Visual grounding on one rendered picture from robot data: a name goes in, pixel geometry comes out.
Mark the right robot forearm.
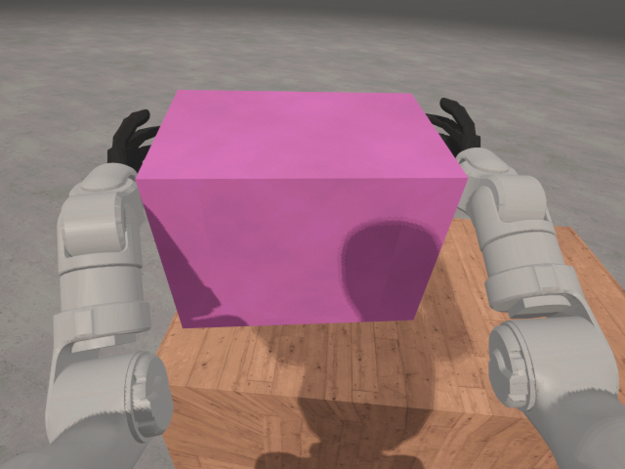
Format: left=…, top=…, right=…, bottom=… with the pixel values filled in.
left=456, top=148, right=619, bottom=396

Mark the right robot hand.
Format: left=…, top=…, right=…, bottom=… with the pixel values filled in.
left=425, top=98, right=480, bottom=158

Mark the right robot upper arm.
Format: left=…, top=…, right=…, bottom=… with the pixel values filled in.
left=488, top=317, right=625, bottom=469

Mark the pedestal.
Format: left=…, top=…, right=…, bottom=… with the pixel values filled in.
left=156, top=218, right=625, bottom=469

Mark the left robot hand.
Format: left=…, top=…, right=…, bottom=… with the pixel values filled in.
left=107, top=109, right=160, bottom=173

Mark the carton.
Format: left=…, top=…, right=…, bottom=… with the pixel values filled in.
left=135, top=90, right=469, bottom=328

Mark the left robot upper arm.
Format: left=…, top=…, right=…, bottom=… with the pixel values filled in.
left=0, top=351, right=174, bottom=469

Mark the left robot forearm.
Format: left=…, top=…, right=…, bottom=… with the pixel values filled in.
left=45, top=163, right=151, bottom=442

